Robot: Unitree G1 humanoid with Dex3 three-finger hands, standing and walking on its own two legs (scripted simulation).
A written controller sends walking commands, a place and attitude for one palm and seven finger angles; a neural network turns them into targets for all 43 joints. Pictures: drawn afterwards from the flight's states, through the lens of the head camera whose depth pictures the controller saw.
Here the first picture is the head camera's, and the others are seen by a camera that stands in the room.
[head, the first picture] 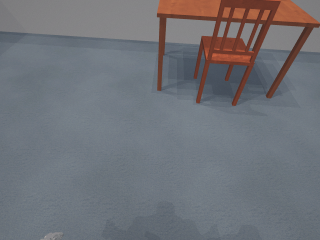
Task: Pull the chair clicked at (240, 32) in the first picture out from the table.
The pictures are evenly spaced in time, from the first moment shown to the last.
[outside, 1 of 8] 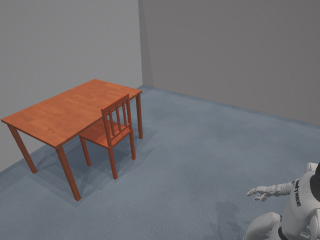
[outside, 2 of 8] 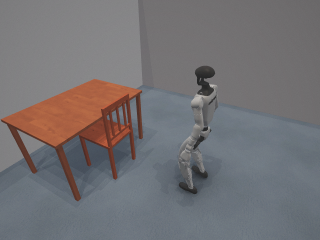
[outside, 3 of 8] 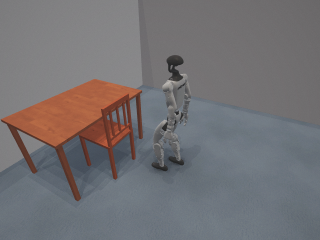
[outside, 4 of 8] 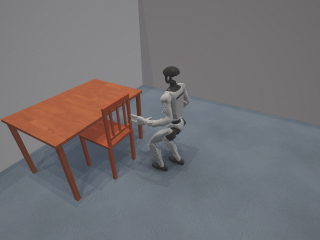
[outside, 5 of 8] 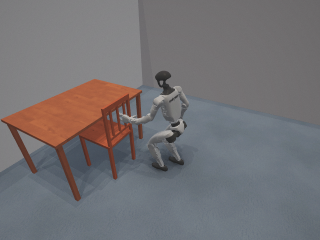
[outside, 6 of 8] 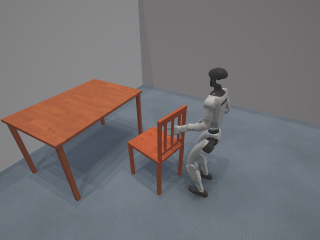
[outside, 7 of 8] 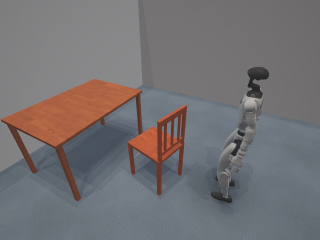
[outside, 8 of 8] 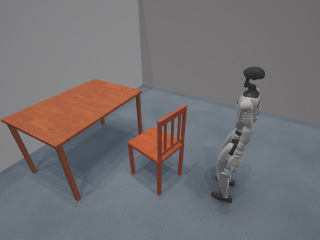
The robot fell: no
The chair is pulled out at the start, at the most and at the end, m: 0.00 0.57 0.57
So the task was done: yes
